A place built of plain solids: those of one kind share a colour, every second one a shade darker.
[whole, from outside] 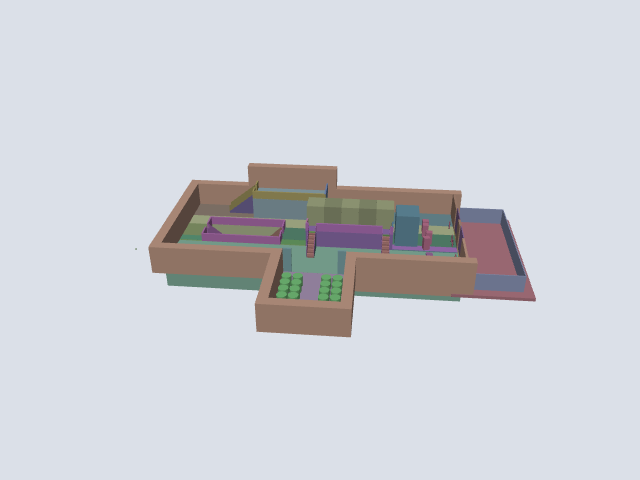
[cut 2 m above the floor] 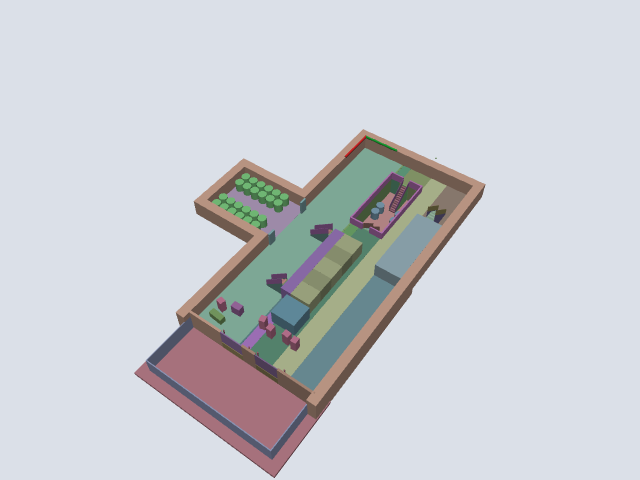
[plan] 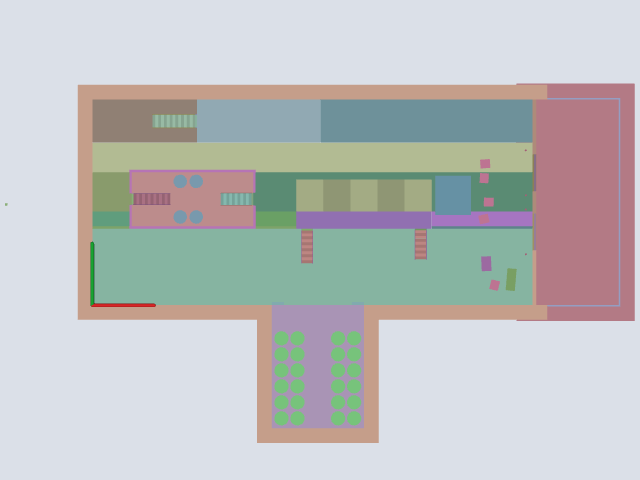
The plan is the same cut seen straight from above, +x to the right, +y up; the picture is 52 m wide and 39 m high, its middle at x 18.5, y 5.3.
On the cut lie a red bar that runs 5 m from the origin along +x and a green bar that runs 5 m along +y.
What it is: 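A newspaper printing works; a press hall with its printing units in a row, railed galleries along them reached by steep steel stairs, a control deck up a long steep flight along the back wall, a paper store wing, a reel room sunk beside the press with a steep flight down at each end, and a mailroom with shut dock doors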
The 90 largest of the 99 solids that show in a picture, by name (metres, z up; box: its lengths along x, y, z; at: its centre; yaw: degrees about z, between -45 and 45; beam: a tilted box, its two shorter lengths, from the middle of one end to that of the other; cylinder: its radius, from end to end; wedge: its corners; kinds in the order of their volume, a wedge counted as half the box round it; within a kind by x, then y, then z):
{
 "floor_hall0a_tile_1": {"box": [35.76, 6.21, 2.99], "at": [17.89, 3.12, -1.5]},
 "wall_metal_1": {"box": [1.2, 19.1, 3.6], "at": [-0.59, 8.36, 1.4]},
 "wall_metal_2": {"box": [10.9, 1.2, 3.6], "at": [4.26, 17.31, 1.4]},
 "wall_metal_3": {"box": [15.76, 1.2, 3.6], "at": [6.69, -0.59, 1.4]},
 "wall_metal_4": {"box": [12.4, 1.2, 6.55], "at": [13.51, 17.31, 2.88]},
 "wall_metal_5": {"box": [1.2, 11.2, 3.6], "at": [13.97, -5.59, 1.4]},
 "wall_metal_6": {"box": [9.9, 1.2, 3.6], "at": [18.32, -10.59, 1.4]},
 "wall_metal_7": {"box": [1.2, 11.2, 3.6], "at": [22.67, -5.59, 1.4]},
 "wall_metal_8": {"box": [19.66, 1.2, 4.7], "at": [27.14, 17.31, 0.85]},
 "wall_metal_9": {"box": [14.9, 1.2, 4.7], "at": [29.52, -0.59, 0.85]},
 "wall_metal_10": {"box": [0.3, 4.75, 4.7], "at": [35.92, 2.09, 0.85]},
 "wall_metal_11": {"box": [0.3, 1.8, 4.7], "at": [35.92, 8.36, 0.85]},
 "wall_metal_12": {"box": [0.3, 4.75, 4.7], "at": [35.92, 14.64, 0.85]},
 "floor_hall4a_tile_1": {"box": [35.76, 2.4, 2.99], "at": [17.89, 12.01, -1.5]},
 "floor_hall3b_tile_1": {"box": [22.7, 3.19, 2.99], "at": [24.42, 9.22, -1.5]},
 "press_unit_metal_1": {"box": [2.2, 2.6, 5.05], "at": [17.67, 8.92, 2.48]},
 "press_unit_metal_2": {"box": [2.2, 2.6, 5.05], "at": [19.87, 8.92, 2.48]},
 "press_unit_metal_3": {"box": [2.2, 2.6, 5.05], "at": [22.07, 8.92, 2.48]},
 "press_unit_metal_4": {"box": [2.2, 2.6, 5.05], "at": [24.27, 8.92, 2.48]},
 "press_unit_metal_5": {"box": [2.2, 2.6, 5.05], "at": [26.47, 8.92, 2.48]},
 "floor_control_floorboards_1": {"box": [10.0, 3.5, 3.35], "at": [13.51, 14.96, 1.28]},
 "floor_hall5b_tile_1": {"box": [17.26, 3.5, 1.5], "at": [27.14, 14.96, -0.75]},
 "yard_yard_concrete_1": {"box": [9.6, 19.3, 0.4], "at": [39.27, 8.36, -1.3]},
 "press_folder_metal_1": {"box": [2.9, 3.2, 4.35], "at": [29.32, 8.92, 2.12]},
 "floor_gales_metal_1": {"box": [11.0, 1.4, 2.62], "at": [22.07, 6.92, 0.91]},
 "reel_store_1": {"cylinder": 0.58, "from": [15.37, -9.19, -0.05], "to": [15.37, -9.19, 1.3]},
 "reel_store_2": {"cylinder": 0.58, "from": [15.37, -7.89, -0.05], "to": [15.37, -7.89, 1.3]},
 "reel_store_3": {"cylinder": 0.58, "from": [15.37, -6.59, -0.05], "to": [15.37, -6.59, 1.3]},
 "reel_store_4": {"cylinder": 0.58, "from": [15.37, -5.29, -0.05], "to": [15.37, -5.29, 1.3]},
 "reel_store_5": {"cylinder": 0.58, "from": [15.37, -3.99, -0.05], "to": [15.37, -3.99, 1.3]},
 "reel_store_6": {"cylinder": 0.58, "from": [15.37, -2.69, -0.05], "to": [15.37, -2.69, 1.3]},
 "reel_store_7": {"cylinder": 0.58, "from": [16.67, -9.19, -0.05], "to": [16.67, -9.19, 1.3]},
 "reel_store_8": {"cylinder": 0.58, "from": [16.67, -7.89, -0.05], "to": [16.67, -7.89, 1.3]},
 "reel_store_9": {"cylinder": 0.58, "from": [16.67, -6.59, -0.05], "to": [16.67, -6.59, 1.3]},
 "reel_store_10": {"cylinder": 0.58, "from": [16.67, -5.29, -0.05], "to": [16.67, -5.29, 1.3]},
 "reel_store_11": {"cylinder": 0.58, "from": [16.67, -3.99, -0.05], "to": [16.67, -3.99, 1.3]},
 "reel_store_12": {"cylinder": 0.58, "from": [16.67, -2.69, -0.05], "to": [16.67, -2.69, 1.3]},
 "reel_store_13": {"cylinder": 0.58, "from": [19.97, -9.19, -0.05], "to": [19.97, -9.19, 1.3]},
 "reel_store_14": {"cylinder": 0.58, "from": [19.97, -7.89, -0.05], "to": [19.97, -7.89, 1.3]},
 "reel_store_15": {"cylinder": 0.58, "from": [19.97, -6.59, -0.05], "to": [19.97, -6.59, 1.3]},
 "reel_store_16": {"cylinder": 0.58, "from": [19.97, -5.29, -0.05], "to": [19.97, -5.29, 1.3]},
 "reel_store_17": {"cylinder": 0.58, "from": [19.97, -3.99, -0.05], "to": [19.97, -3.99, 1.3]},
 "reel_store_18": {"cylinder": 0.58, "from": [19.97, -2.69, -0.05], "to": [19.97, -2.69, 1.3]},
 "reel_store_19": {"cylinder": 0.58, "from": [21.27, -9.19, -0.05], "to": [21.27, -9.19, 1.3]},
 "reel_store_20": {"cylinder": 0.58, "from": [21.27, -7.89, -0.05], "to": [21.27, -7.89, 1.3]},
 "reel_store_21": {"cylinder": 0.58, "from": [21.27, -6.59, -0.05], "to": [21.27, -6.59, 1.3]},
 "reel_store_22": {"cylinder": 0.58, "from": [21.27, -5.29, -0.05], "to": [21.27, -5.29, 1.3]},
 "reel_store_23": {"cylinder": 0.58, "from": [21.27, -3.99, -0.05], "to": [21.27, -3.99, 1.3]},
 "reel_store_24": {"cylinder": 0.58, "from": [21.27, -2.69, -0.05], "to": [21.27, -2.69, 1.3]},
 "floor_hall3a_tile_1": {"box": [3.2, 3.19, 2.99], "at": [1.61, 9.22, -1.5]},
 "floor_store_concrete_1": {"box": [7.5, 10.0, 0.4], "at": [18.32, -4.99, -0.2]},
 "floor_reele_concrete_1": {"box": [9.86, 4.39, 0.4], "at": [8.14, 8.62, -2.79]},
 "floor_hall2c_tile_1": {"box": [8.2, 1.2, 1.5], "at": [31.67, 7.02, -0.75]},
 "floor_hall2b_tile_1": {"box": [3.5, 1.2, 2.99], "at": [14.82, 7.02, -1.5]},
 "floor_hall5a_tile_1": {"box": [8.5, 3.5, 0.4], "at": [4.26, 14.96, -0.2]},
 "floor_hall2a_tile_1": {"box": [3.2, 1.2, 2.99], "at": [1.61, 7.02, -1.5]},
 "floor_hall1a_tile_1": {"box": [16.56, 0.2, 2.99], "at": [8.29, 6.32, -1.5]},
 "fence_metal_1": {"box": [7.24, 0.12, 2.6], "at": [39.27, -0.05, -0.2]},
 "fence_metal_2": {"box": [7.24, 0.12, 2.6], "at": [39.27, 16.77, -0.2]},
 "fence_metal_3": {"box": [0.12, 16.94, 2.6], "at": [42.83, 8.36, -0.2]},
 "rail_reele_1": {"box": [0.2, 1.72, 1.1], "at": [3.11, 7.28, 0.55]},
 "rail_reele_2": {"box": [0.2, 1.71, 1.1], "at": [3.11, 9.95, 0.55]},
 "rail_reele_3": {"box": [10.26, 0.2, 1.1], "at": [8.14, 6.32, 0.55]},
 "rail_reele_4": {"box": [10.26, 0.2, 1.1], "at": [8.14, 10.91, 0.55]},
 "rail_reele_5": {"box": [0.2, 1.68, 1.1], "at": [13.17, 7.26, 0.55]},
 "rail_reele_6": {"box": [0.2, 1.67, 1.1], "at": [13.17, 9.98, 0.55]},
 "reel_1": {"cylinder": 0.55, "from": [7.14, 7.17, -2.64], "to": [7.14, 7.17, -1.34]},
 "reel_2": {"cylinder": 0.55, "from": [7.14, 10.06, -2.64], "to": [7.14, 10.06, -1.34]},
 "reel_3": {"cylinder": 0.55, "from": [8.44, 7.17, -2.64], "to": [8.44, 7.17, -1.34]},
 "reel_4": {"cylinder": 0.55, "from": [8.44, 10.06, -2.64], "to": [8.44, 10.06, -1.34]},
 "cage_mail_1": {"box": [0.8, 0.72, 1.65], "at": [31.82, 7.0, 0.83], "yaw": 13.1},
 "cage_mail_2": {"box": [0.72, 0.8, 1.72], "at": [31.84, 10.32, 0.86], "yaw": -3.4},
 "cage_mail_3": {"box": [0.8, 0.72, 1.67], "at": [31.92, 11.49, 0.84], "yaw": 3.9},
 "cage_mail_4": {"box": [0.8, 0.72, 1.69], "at": [32.21, 8.38, 0.84], "yaw": -1.2},
 "cage_mail_5": {"box": [0.72, 0.8, 1.71], "at": [32.69, 1.63, 0.86], "yaw": -13.7},
 "rail_1": {"wedge": [[4.86, 14.39, 0.22], [4.86, 14.39, 1.07], [4.86, 14.44, 0.22], [4.86, 14.44, 1.07], [8.39, 14.39, 3.03], [8.39, 14.39, 3.88], [8.39, 14.44, 3.03], [8.39, 14.44, 3.88]]},
 "rail_2": {"wedge": [[4.86, 15.48, 0.22], [4.86, 15.48, 1.07], [4.86, 15.53, 0.22], [4.86, 15.53, 1.07], [8.39, 15.48, 3.03], [8.39, 15.48, 3.88], [8.39, 15.53, 3.03], [8.39, 15.53, 3.88]]},
 "rail_3": {"box": [10.0, 0.2, 1.1], "at": [13.51, 13.31, 3.5]},
 "floor_sill_concrete_1": {"box": [0.3, 3.0, 1.5], "at": [35.92, 5.96, -0.75]},
 "floor_sill_concrete_2": {"box": [0.3, 3.0, 1.5], "at": [35.92, 10.76, -0.75]},
 "floor_hall1b_tile_1": {"box": [8.2, 0.2, 1.5], "at": [31.67, 6.32, -0.75]},
 "shutter_metal_1": {"box": [0.12, 3.0, 3.3], "at": [35.97, 5.96, 1.65]},
 "shutter_metal_2": {"box": [0.12, 3.0, 3.3], "at": [35.97, 10.76, 1.65]},
 "rail_gales_1": {"box": [8.26, 0.2, 1.1], "at": [22.06, 6.32, 2.77]},
 "wall_brick_1": {"box": [1.0, 0.25, 3.6], "at": [15.07, 0.14, 1.4]},
 "wall_brick_2": {"box": [1.0, 0.25, 3.6], "at": [21.57, 0.14, 1.4]},
 "pallets_mail_1": {"box": [0.8, 1.2, 1.27], "at": [32.01, 3.37, 0.64], "yaw": 2.3},
 "bench_mail_1": {"box": [0.75, 1.8, 0.89], "at": [34.03, 2.08, 0.45], "yaw": -4.8},
 "wall_1": {"wedge": [[4.86, 14.39, -0.05], [4.86, 14.39, 0.22], [4.86, 14.44, -0.05], [4.86, 14.44, 0.22], [8.39, 14.39, -0.05], [8.39, 14.39, 3.03], [8.39, 14.44, -0.05], [8.39, 14.44, 3.03]]},
 "wall_2": {"wedge": [[4.86, 15.48, -0.05], [4.86, 15.48, 0.22], [4.86, 15.53, -0.05], [4.86, 15.53, 0.22], [8.39, 15.48, -0.05], [8.39, 15.48, 3.03], [8.39, 15.53, -0.05], [8.39, 15.53, 3.03]]}
}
